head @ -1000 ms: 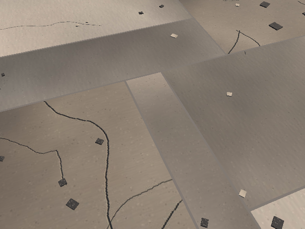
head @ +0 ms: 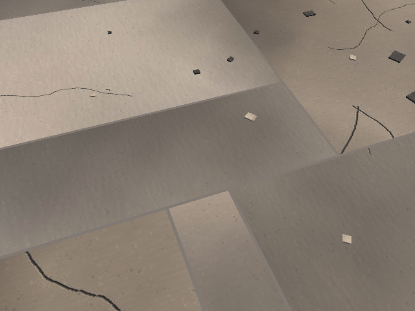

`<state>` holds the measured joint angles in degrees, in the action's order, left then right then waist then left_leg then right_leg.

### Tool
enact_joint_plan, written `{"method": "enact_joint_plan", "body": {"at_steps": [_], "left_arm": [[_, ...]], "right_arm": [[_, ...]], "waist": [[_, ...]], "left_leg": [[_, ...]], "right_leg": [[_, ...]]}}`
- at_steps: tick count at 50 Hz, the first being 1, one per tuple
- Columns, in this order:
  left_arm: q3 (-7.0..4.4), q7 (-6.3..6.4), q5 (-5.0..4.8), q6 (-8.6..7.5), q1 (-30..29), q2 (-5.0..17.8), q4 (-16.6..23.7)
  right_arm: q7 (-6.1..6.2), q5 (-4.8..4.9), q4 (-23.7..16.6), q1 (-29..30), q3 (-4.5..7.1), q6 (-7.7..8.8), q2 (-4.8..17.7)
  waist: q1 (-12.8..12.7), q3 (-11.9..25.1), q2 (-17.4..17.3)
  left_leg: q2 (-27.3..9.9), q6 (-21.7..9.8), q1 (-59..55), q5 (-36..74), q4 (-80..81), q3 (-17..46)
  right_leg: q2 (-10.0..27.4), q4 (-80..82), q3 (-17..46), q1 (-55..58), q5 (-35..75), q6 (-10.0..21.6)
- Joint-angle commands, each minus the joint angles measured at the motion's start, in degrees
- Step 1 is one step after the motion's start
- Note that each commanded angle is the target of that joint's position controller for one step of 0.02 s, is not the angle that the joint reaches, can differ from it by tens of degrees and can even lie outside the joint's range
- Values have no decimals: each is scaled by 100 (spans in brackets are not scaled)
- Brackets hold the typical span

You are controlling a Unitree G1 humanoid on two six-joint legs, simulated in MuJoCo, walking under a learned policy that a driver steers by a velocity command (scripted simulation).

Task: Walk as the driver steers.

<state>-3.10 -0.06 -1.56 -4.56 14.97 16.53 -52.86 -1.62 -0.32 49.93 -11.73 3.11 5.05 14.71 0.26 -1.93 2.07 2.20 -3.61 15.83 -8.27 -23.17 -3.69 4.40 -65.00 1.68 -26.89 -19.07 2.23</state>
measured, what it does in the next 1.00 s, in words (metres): walks ahead, turning right: right foot, then left foot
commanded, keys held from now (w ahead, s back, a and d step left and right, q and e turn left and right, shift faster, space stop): w+e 0.44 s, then e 0.44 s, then no key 0.12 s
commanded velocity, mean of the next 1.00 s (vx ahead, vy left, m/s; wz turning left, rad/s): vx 0.33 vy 0.00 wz -0.47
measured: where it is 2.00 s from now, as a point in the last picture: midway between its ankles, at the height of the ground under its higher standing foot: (250, 310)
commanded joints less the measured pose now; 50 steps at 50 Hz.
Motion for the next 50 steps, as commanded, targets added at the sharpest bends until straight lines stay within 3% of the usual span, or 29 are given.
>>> {"method": "enact_joint_plan", "body": {"at_steps": [1,5,8,11,14,17,18,19,20,21,22,23,24,25,26,28,30,33,37,40,41,42,43,44,45,46,47,49,50], "left_arm": [[-108,40,0,105,293,292,203],[-146,34,35,125,-240,290,411],[-100,-59,58,81,-750,176,579],[-35,-151,61,78,-1273,69,825],[-30,-270,49,88,-1589,103,1109],[-147,-364,42,116,-1249,341,1230],[-260,-363,35,133,-667,530,1127],[-447,-306,17,142,255,854,905],[-623,-163,14,201,1054,1426,771],[-619,-169,-27,159,771,1654,926],[-471,-180,31,129,874,1173,957],[-405,-158,94,85,580,929,1021],[-363,-164,109,50,143,814,1112],[-317,-141,112,50,-211,637,1216],[-296,-110,161,69,-357,614,1308],[-333,-56,161,93,-404,759,1349],[-398,23,132,137,-329,953,1349],[-414,139,30,314,-245,957,1357],[-396,211,43,481,-90,888,1337],[-364,249,57,515,-311,797,1459],[-333,248,53,510,-434,725,1526],[-240,238,139,476,-384,445,1656],[-180,231,189,446,520,177,1600],[-247,189,102,453,967,663,1559],[-368,206,44,529,634,1077,1437],[-398,244,40,637,241,1110,1441],[-393,280,61,739,73,1024,1448],[-312,268,60,806,37,701,1511],[-262,260,61,791,84,539,1515]], "right_arm": [[18,-46,-205,59,136,159,625],[142,-76,-26,-171,178,181,774],[206,-43,11,-203,171,167,833],[247,7,171,-540,196,96,906],[265,66,265,-712,239,-58,971],[336,98,163,-512,313,-208,1185],[366,92,119,-438,326,-265,1228],[394,99,55,-371,298,-295,1190],[386,-47,-105,-525,187,-224,928],[260,-78,-349,-874,-33,-4,234],[147,140,-418,-274,76,252,781],[110,296,-582,178,104,367,908],[151,218,-556,230,106,390,848],[209,53,-501,208,179,330,947],[223,-2,-514,113,203,235,943],[256,-46,-559,-49,188,67,752],[301,-62,-672,119,150,-26,624],[278,-44,-821,545,96,-62,536],[196,13,-1032,1029,118,-89,663],[169,-19,-1020,781,213,-8,885],[183,-53,-980,543,237,46,931],[237,-161,-993,259,299,68,1243],[293,-296,-1070,225,292,-12,1404],[277,-147,-977,-4,308,-122,1272],[280,-70,-1124,198,216,-163,911],[279,-84,-1146,355,159,-225,748],[274,-84,-1178,516,118,-281,701],[278,-114,-1146,739,117,-365,796],[275,-117,-1119,762,120,-384,783]], "waist": [[-120,205,-708],[-19,6,-544],[144,-108,-512],[366,-287,-394],[405,-364,-399],[60,29,-669],[-274,380,-718],[-751,861,-557],[-917,1491,387],[-338,2100,1450],[-722,2129,705],[-688,1368,447],[-367,818,-211],[-164,619,-325],[-3,540,-238],[158,515,-186],[147,536,-43],[-30,772,231],[-221,777,391],[-9,716,546],[162,764,506],[179,1220,-41],[-262,1612,-1419],[-292,2037,-1912],[-108,1607,-1185],[-35,1251,-797],[-35,992,-672],[-161,641,-861],[-183,643,-986]], "left_leg": [[-1539,-908,-492,456,1599,1257],[-1487,-801,-721,936,1753,537],[-1374,-626,-785,1014,1846,-5],[-1564,-595,-1369,1180,1767,-227],[-1820,-521,-2171,1798,1350,-356],[-1874,-329,-2442,4279,296,-604],[-1786,-233,-2319,4985,-561,-710],[-1530,-33,-1724,4729,-1827,-849],[-1182,221,-166,2392,-3719,-895],[186,539,2211,-2355,-5609,0],[-139,347,2861,-2307,-5870,994],[-363,225,3056,-1918,-5683,911],[-607,250,2758,-1564,-5144,868],[-773,331,2350,-1433,-4684,821],[-811,414,1944,-1392,-4547,812],[-741,615,1657,-1238,-3997,694],[-540,761,1586,-752,-3183,576],[-245,824,1163,388,-1979,540],[-49,801,1013,660,-1076,742],[-63,602,746,450,-416,901],[-203,450,249,1121,93,869],[-1094,89,-816,2570,15,1531],[-2415,-863,-2155,4845,-237,2944],[-3087,-1476,-2369,3858,-38,4128],[-2611,-1324,-2007,2912,33,3571],[-2198,-1048,-1567,2251,66,2817],[-1945,-945,-1099,1751,217,2444],[-1529,-864,-271,1234,542,1778],[-1394,-855,-200,1188,601,1539]], "right_leg": [[438,140,299,-702,560,-82],[311,1210,504,-1251,1750,-181],[194,2211,161,-1021,2546,-163],[146,2752,-23,-1190,2599,-87],[71,3018,-192,-1505,1959,73],[-351,3015,-674,-697,1059,358],[-594,3052,-817,86,910,500],[-790,3415,-728,1472,1219,726],[279,3461,969,3247,1353,1152],[1502,4431,4319,4932,353,2329],[1445,4824,4280,4985,176,2090],[1275,4765,3338,4322,1093,1855],[1018,4714,2550,3331,2414,1661],[832,4685,1977,2639,3382,1529],[708,4736,1729,2112,4005,1511],[549,4786,1373,1566,4775,1508],[329,4728,1076,1318,5106,1403],[4,4504,878,1204,4618,1034],[80,4146,1452,1482,3518,803],[90,3614,2090,1776,2862,677],[-124,3249,2082,1681,2529,507],[-513,2256,1727,1207,1600,247],[-1356,940,1051,-44,-2024,-128],[-1062,-117,834,-647,-2416,-347],[-828,-642,861,-803,-1949,-516],[-728,-803,706,-874,-1528,-613],[-659,-816,659,-797,-1291,-669],[-611,-336,418,-280,-928,-685],[-619,84,270,-94,-858,-686]]}}
Keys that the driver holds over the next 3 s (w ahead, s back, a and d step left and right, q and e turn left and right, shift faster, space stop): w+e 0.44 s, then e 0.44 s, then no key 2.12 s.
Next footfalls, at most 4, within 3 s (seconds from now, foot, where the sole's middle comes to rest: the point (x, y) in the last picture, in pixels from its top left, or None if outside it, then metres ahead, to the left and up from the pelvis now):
0.38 right None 0.37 -0.17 -0.78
0.84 left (228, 269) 0.62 -0.06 -0.78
1.20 right None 0.42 -0.24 -0.78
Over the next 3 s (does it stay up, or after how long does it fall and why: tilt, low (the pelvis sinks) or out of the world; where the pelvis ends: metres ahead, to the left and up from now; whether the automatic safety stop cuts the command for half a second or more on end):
stays up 0.49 -0.14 0.00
